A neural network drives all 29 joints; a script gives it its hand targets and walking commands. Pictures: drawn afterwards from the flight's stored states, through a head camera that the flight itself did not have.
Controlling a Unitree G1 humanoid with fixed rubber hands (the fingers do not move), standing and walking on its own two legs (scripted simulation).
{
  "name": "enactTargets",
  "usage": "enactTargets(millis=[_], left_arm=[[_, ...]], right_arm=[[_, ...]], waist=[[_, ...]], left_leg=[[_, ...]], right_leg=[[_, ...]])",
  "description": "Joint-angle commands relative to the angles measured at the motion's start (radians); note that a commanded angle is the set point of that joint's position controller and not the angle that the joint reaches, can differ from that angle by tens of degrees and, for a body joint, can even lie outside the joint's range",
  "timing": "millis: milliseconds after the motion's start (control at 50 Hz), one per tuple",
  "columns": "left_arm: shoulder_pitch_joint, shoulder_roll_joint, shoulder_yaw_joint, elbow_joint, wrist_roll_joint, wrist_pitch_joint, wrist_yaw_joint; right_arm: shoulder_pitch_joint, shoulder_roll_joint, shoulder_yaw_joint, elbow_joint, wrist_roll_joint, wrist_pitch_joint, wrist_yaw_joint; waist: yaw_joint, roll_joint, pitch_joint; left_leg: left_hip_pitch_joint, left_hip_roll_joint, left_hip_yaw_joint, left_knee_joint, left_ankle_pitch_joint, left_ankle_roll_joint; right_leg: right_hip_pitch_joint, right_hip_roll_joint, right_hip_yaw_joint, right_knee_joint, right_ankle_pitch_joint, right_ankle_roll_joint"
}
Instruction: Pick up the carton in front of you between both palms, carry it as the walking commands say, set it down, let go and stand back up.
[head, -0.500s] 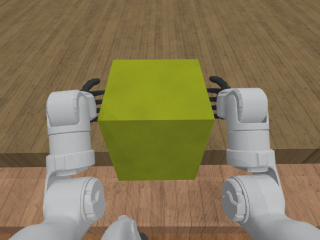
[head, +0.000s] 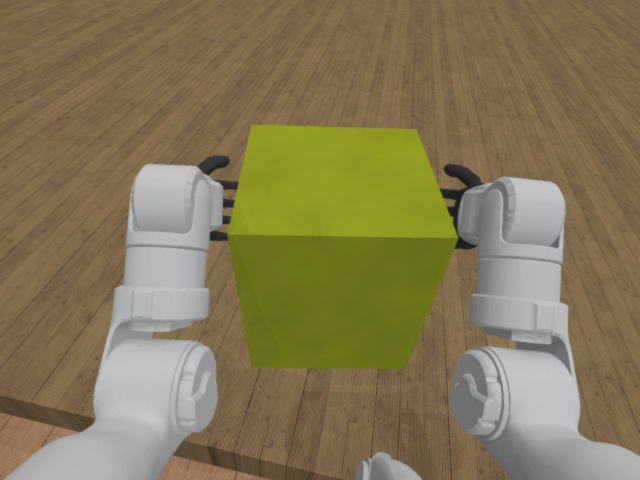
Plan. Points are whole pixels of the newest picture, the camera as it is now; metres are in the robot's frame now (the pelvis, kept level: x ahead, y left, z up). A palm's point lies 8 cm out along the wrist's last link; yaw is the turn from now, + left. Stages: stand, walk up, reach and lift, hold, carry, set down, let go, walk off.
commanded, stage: carry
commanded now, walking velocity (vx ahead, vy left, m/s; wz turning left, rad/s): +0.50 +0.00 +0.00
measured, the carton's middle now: (331, 251) +0.39 +0.03 +0.11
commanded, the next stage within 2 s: none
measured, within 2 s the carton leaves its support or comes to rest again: neither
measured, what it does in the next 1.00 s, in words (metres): climbs: left foot 0.15 m higher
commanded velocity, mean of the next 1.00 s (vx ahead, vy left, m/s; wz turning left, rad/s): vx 0.50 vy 0.00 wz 0.00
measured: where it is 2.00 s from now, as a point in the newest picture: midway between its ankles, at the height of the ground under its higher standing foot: (323, 220)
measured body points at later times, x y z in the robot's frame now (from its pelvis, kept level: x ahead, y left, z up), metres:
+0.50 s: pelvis +0.29 +0.04 +0.13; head +0.30 +0.00 +0.58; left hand +0.68 +0.17 +0.33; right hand +0.68 -0.13 +0.32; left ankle +0.49 +0.13 -0.46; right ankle +0.12 -0.09 -0.61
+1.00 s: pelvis +0.58 +0.04 +0.27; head +0.56 +0.05 +0.72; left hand +0.96 +0.19 +0.46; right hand +0.95 -0.12 +0.47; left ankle +0.50 +0.13 -0.47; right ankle +0.73 -0.09 -0.43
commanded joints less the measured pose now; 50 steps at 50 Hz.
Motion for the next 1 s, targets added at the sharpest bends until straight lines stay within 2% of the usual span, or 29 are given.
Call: enactTargets(millis=[0, 20, 40, 60, 80, 120, 220, 240, 280, 300, 320, 360, 380, 400, 420, 440, 460, 480, 500, 520, 540, 560, 580, 620, 660, 680, 720, 840, 980], left_arm=[[-0.777, -1.189, -0.477, -0.131, -0.499, -0.053, -0.231], [-0.808, -1.239, -0.488, -0.140, -0.531, -0.063, -0.243], [-0.836, -1.246, -0.503, -0.190, -0.555, -0.082, -0.255], [-0.900, -1.274, -0.519, -0.262, -0.575, -0.097, -0.265], [-0.951, -1.302, -0.538, -0.307, -0.597, -0.104, -0.272], [-0.935, -1.305, -0.551, -0.345, -0.613, -0.109, -0.280], [-0.802, -1.221, -0.535, -0.365, -0.571, -0.087, -0.275], [-0.777, -1.181, -0.532, -0.358, -0.555, -0.078, -0.274], [-0.733, -1.129, -0.529, -0.330, -0.522, -0.060, -0.274], [-0.732, -1.106, -0.525, -0.310, -0.511, -0.052, -0.276], [-0.731, -1.087, -0.524, -0.297, -0.507, -0.045, -0.278], [-0.743, -1.047, -0.504, -0.272, -0.498, -0.032, -0.282], [-0.737, -1.037, -0.493, -0.258, -0.494, -0.026, -0.283], [-0.742, -1.025, -0.471, -0.248, -0.481, -0.020, -0.284], [-0.733, -1.011, -0.452, -0.223, -0.473, -0.011, -0.282], [-0.730, -1.009, -0.435, -0.208, -0.460, -0.007, -0.281], [-0.720, -1.008, -0.417, -0.188, -0.436, -0.005, -0.281], [-0.719, -1.011, -0.400, -0.167, -0.416, -0.008, -0.281], [-0.717, -1.006, -0.386, -0.152, -0.400, -0.016, -0.279], [-0.646, -1.037, -0.368, -0.147, -0.355, -0.030, -0.276], [-0.620, -1.002, -0.348, -0.142, -0.310, -0.038, -0.267], [-0.627, -1.016, -0.345, -0.147, -0.297, -0.045, -0.259], [-0.655, -1.029, -0.353, -0.185, -0.299, -0.052, -0.254], [-0.711, -1.029, -0.369, -0.259, -0.302, -0.063, -0.241], [-0.712, -1.031, -0.415, -0.300, -0.321, -0.065, -0.230], [-0.696, -1.036, -0.431, -0.313, -0.329, -0.066, -0.228], [-0.644, -1.032, -0.457, -0.309, -0.333, -0.066, -0.227], [-0.646, -1.041, -0.536, -0.262, -0.386, -0.038, -0.229], [-0.653, -1.065, -0.466, -0.093, -0.422, -0.020, -0.247]], right_arm=[[-0.668, 1.061, 0.438, -0.003, 0.351, -0.030, 0.230], [-0.652, 1.032, 0.415, 0.019, 0.326, -0.037, 0.222], [-0.665, 1.048, 0.425, 0.002, 0.318, -0.050, 0.212], [-0.698, 1.069, 0.431, -0.049, 0.313, -0.058, 0.204], [-0.737, 1.069, 0.440, -0.086, 0.322, -0.062, 0.195], [-0.758, 1.046, 0.472, -0.160, 0.334, -0.072, 0.172], [-0.659, 1.003, 0.548, -0.217, 0.314, -0.074, 0.135], [-0.644, 1.007, 0.564, -0.205, 0.314, -0.067, 0.135], [-0.641, 1.003, 0.593, -0.188, 0.318, -0.050, 0.134], [-0.650, 1.007, 0.606, -0.174, 0.325, -0.042, 0.134], [-0.663, 0.992, 0.614, -0.167, 0.331, -0.036, 0.134], [-0.683, 0.982, 0.613, -0.137, 0.344, -0.024, 0.133], [-0.690, 0.991, 0.612, -0.123, 0.359, -0.018, 0.133], [-0.693, 1.005, 0.614, -0.104, 0.376, -0.015, 0.134], [-0.706, 1.028, 0.609, -0.079, 0.394, -0.011, 0.136], [-0.705, 1.051, 0.608, -0.059, 0.410, -0.009, 0.138], [-0.697, 1.082, 0.613, -0.047, 0.431, -0.011, 0.143], [-0.723, 1.117, 0.621, -0.058, 0.457, -0.017, 0.151], [-0.738, 1.154, 0.623, -0.072, 0.481, -0.027, 0.163], [-0.758, 1.157, 0.625, -0.087, 0.501, -0.044, 0.176], [-0.770, 1.221, 0.644, -0.088, 0.542, -0.059, 0.190], [-0.810, 1.244, 0.649, -0.133, 0.563, -0.071, 0.204], [-0.866, 1.269, 0.661, -0.190, 0.585, -0.086, 0.215], [-0.932, 1.298, 0.683, -0.277, 0.628, -0.100, 0.228], [-0.909, 1.305, 0.690, -0.290, 0.628, -0.101, 0.228], [-0.877, 1.297, 0.686, -0.284, 0.617, -0.098, 0.224], [-0.812, 1.263, 0.681, -0.276, 0.581, -0.090, 0.216], [-0.685, 1.126, 0.643, -0.197, 0.480, -0.048, 0.209], [-0.630, 1.047, 0.543, -0.025, 0.424, -0.035, 0.217]], waist=[[0.063, -0.127, -0.586], [0.077, -0.211, -0.641], [0.077, -0.136, -0.649], [0.074, -0.069, -0.562], [0.046, -0.075, -0.459], [0.050, -0.049, -0.399], [0.036, -0.008, -0.401], [0.058, -0.086, -0.396], [0.088, -0.129, -0.348], [0.087, -0.094, -0.296], [0.052, -0.046, -0.235], [0.020, -0.049, -0.146], [-0.009, -0.108, -0.139], [-0.011, -0.136, -0.161], [-0.045, -0.203, -0.213], [-0.087, -0.253, -0.284], [-0.131, -0.301, -0.366], [-0.215, -0.328, -0.439], [-0.276, -0.249, -0.529], [-0.202, 0.114, -0.604], [-0.152, 0.277, -0.705], [-0.148, 0.174, -0.687], [-0.140, 0.109, -0.593], [-0.110, 0.078, -0.467], [-0.121, 0.050, -0.432], [-0.131, 0.033, -0.430], [-0.115, -0.009, -0.429], [-0.142, 0.120, -0.379], [-0.130, 0.207, -0.238]], left_leg=[[-0.398, -0.202, -0.103, 0.967, 0.092, -0.042], [-0.554, -0.317, -0.302, 1.407, -0.124, -0.046], [-0.675, -0.314, -0.375, 1.564, -0.153, 0.004], [-0.788, -0.284, -0.340, 1.565, -0.179, 0.037], [-0.878, -0.244, -0.336, 1.514, -0.173, 0.067], [-0.934, -0.219, -0.299, 1.479, -0.184, 0.089], [-1.035, -0.136, -0.160, 1.272, -0.232, 0.086], [-1.139, -0.148, -0.115, 1.441, -0.269, 0.094], [-1.435, -0.119, -0.152, 1.709, -0.450, 0.108], [-1.537, -0.103, -0.167, 1.755, -0.515, 0.107], [-1.521, -0.081, -0.153, 1.629, -0.526, 0.107], [-1.347, -0.065, -0.019, 1.370, -0.446, 0.085], [-1.107, -0.039, -0.021, 1.172, -0.392, 0.092], [-0.886, -0.075, 0.056, 1.021, -0.325, 0.104], [-0.681, -0.130, 0.115, 0.919, -0.223, 0.133], [-0.551, -0.199, 0.161, 0.846, -0.188, 0.148], [-0.425, -0.256, 0.168, 0.750, -0.176, 0.150], [-0.298, -0.292, 0.144, 0.574, -0.170, 0.136], [-0.087, -0.287, -0.010, 0.397, -0.205, 0.117], [0.142, 0.022, -0.678, 0.162, -0.166, 0.270], [0.146, 0.129, -1.000, 0.033, -0.047, 0.379], [0.150, 0.099, -0.905, 0.106, -0.119, 0.356], [0.077, 0.083, -0.810, 0.148, -0.091, 0.315], [-0.013, 0.061, -0.659, 0.155, -0.129, 0.244], [0.021, 0.071, -0.574, 0.116, -0.167, 0.234], [0.018, 0.093, -0.557, 0.093, -0.123, 0.255], [0.054, 0.095, -0.483, 0.093, 0.004, 0.258], [0.095, 0.050, -0.264, 0.000, 0.089, 0.213], [0.135, -0.003, -0.154, 0.005, 0.326, 0.132]], right_leg=[[0.945, -0.184, 0.697, -0.653, 0.684, -0.109], [1.065, -0.280, 0.897, -0.635, 1.119, -0.233], [1.081, -0.254, 0.860, -0.588, 0.904, -0.254], [1.051, -0.225, 0.803, -0.584, 0.617, -0.198], [1.020, -0.203, 0.730, -0.594, 0.419, -0.128], [0.992, -0.198, 0.627, -0.625, 0.206, -0.080], [1.086, -0.265, 0.496, -0.715, 0.472, -0.113], [1.124, -0.295, 0.508, -0.752, 0.524, -0.154], [1.259, -0.343, 0.554, -0.788, 0.439, -0.180], [1.272, -0.341, 0.537, -0.819, 0.356, -0.160], [1.183, -0.294, 0.472, -0.856, 0.272, -0.109], [0.977, -0.218, 0.338, -0.996, 0.198, -0.087], [0.827, -0.193, 0.267, -1.094, 0.269, -0.081], [0.724, -0.161, 0.158, -1.131, 0.482, -0.079], [0.679, -0.143, 0.068, -1.087, 0.931, -0.062], [0.732, -0.153, 0.042, -0.969, 1.367, -0.050], [0.805, -0.167, 0.029, -0.809, 1.631, -0.018], [0.884, -0.168, 0.001, -0.579, 1.704, 0.023], [0.822, -0.138, 0.044, -0.267, 1.465, 0.057], [0.439, 0.033, 0.108, 0.157, 0.590, 0.134], [0.364, 0.149, 0.319, 0.590, 0.193, 0.138], [0.253, 0.113, 0.394, 0.720, 0.181, 0.094], [0.181, 0.074, 0.358, 0.713, 0.163, 0.069], [0.078, 0.017, 0.349, 0.643, 0.146, 0.032], [-0.002, -0.005, 0.301, 0.585, 0.063, 0.026], [-0.005, -0.011, 0.274, 0.493, -0.071, 0.037], [-0.025, -0.043, 0.247, 0.326, -0.047, 0.041], [0.004, -0.077, 0.160, -0.125, 0.246, 0.088], [0.202, 0.007, 0.032, -0.581, 0.284, 0.102]])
